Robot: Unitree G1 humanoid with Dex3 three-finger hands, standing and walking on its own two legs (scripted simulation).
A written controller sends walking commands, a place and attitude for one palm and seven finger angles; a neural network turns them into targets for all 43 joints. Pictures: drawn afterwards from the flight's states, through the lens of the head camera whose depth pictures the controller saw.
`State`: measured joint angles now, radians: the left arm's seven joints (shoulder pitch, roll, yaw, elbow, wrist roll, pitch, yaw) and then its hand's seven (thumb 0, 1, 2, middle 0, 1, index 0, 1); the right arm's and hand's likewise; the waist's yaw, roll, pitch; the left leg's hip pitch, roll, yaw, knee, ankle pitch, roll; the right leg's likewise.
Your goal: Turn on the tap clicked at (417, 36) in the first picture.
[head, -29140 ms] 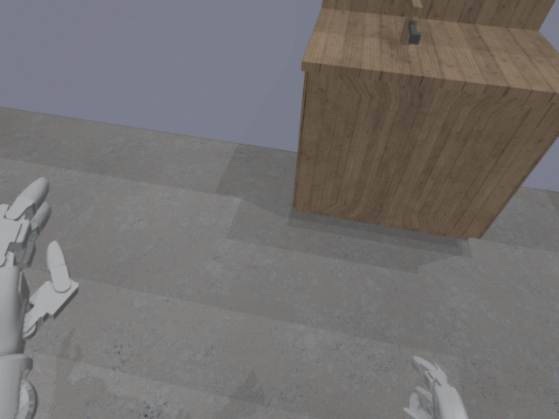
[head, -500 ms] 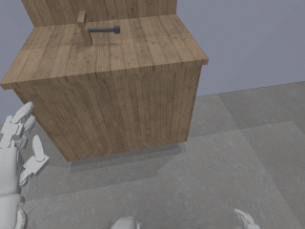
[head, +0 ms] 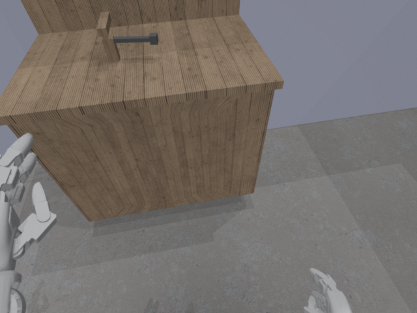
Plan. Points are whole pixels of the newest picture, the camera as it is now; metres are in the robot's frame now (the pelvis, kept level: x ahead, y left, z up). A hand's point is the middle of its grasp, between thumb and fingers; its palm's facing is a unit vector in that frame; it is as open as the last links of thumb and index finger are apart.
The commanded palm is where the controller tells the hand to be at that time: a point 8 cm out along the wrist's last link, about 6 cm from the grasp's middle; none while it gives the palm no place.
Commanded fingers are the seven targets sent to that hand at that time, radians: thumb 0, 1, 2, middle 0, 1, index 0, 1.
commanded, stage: stand and wait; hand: left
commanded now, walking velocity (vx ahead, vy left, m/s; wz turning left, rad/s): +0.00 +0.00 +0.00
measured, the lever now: (153, 38) +0.90 +0.24 +0.10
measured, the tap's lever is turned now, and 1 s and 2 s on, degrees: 80 80 80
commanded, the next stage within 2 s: none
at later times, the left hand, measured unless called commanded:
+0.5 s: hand (25, 209) +0.22 +0.27 +0.17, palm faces +0.39 -0.85 -0.36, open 7.4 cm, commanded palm +0.17 +0.31 +0.18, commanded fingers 0.00 0.90 0.90 -0.20 -0.30 -0.20 -0.30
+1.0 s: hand (17, 214) +0.21 +0.29 +0.16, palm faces +0.38 -0.85 -0.36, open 7.4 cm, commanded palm +0.16 +0.32 +0.18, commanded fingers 0.00 0.90 0.90 -0.20 -0.30 -0.20 -0.30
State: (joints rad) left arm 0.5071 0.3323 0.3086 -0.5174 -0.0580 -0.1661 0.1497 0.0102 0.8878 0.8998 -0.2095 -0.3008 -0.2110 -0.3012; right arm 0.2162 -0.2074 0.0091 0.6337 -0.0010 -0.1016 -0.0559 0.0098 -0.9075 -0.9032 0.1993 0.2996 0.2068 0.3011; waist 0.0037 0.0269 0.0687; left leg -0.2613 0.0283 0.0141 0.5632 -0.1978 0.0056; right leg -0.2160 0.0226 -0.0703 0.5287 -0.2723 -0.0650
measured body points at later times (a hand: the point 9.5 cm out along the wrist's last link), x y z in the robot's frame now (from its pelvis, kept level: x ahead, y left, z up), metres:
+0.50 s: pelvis +0.00 +0.03 +0.01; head +0.01 +0.03 +0.46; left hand +0.19 +0.31 +0.19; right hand +0.18 -0.20 -0.07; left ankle +0.03 +0.14 -0.73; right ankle +0.01 -0.07 -0.73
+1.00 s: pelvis +0.00 +0.05 +0.01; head +0.00 +0.05 +0.46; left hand +0.19 +0.33 +0.18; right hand +0.16 -0.19 -0.08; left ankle +0.03 +0.14 -0.73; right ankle +0.01 -0.07 -0.73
